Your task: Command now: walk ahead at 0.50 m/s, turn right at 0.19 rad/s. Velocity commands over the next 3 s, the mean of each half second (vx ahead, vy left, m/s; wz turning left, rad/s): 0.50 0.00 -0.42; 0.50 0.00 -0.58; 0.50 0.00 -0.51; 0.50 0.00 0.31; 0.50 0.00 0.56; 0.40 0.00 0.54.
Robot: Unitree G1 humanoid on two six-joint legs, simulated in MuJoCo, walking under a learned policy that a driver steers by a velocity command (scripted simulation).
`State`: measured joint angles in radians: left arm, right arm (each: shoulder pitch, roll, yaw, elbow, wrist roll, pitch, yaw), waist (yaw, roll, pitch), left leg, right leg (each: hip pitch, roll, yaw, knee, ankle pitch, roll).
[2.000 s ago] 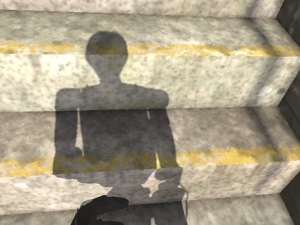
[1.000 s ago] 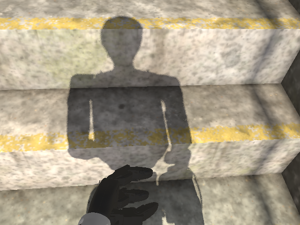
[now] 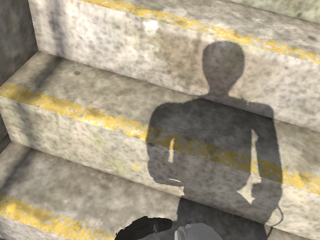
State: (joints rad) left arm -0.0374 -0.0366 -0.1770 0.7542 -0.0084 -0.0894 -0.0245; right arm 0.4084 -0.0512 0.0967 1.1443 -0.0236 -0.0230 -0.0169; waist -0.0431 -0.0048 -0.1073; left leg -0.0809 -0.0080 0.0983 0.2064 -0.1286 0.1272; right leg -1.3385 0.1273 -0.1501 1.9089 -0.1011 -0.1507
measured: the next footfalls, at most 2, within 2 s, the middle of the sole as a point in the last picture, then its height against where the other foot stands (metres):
right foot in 0.04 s outside the picture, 0.21 m higher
left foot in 0.44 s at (88, 223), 0.21 m higher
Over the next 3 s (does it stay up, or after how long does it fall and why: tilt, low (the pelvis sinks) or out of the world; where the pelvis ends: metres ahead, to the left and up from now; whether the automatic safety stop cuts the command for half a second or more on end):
stays up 1.07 -0.34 1.07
